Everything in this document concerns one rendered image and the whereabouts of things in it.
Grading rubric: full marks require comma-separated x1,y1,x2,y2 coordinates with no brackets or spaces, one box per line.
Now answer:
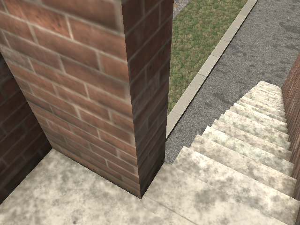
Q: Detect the stairs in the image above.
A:
172,81,300,225

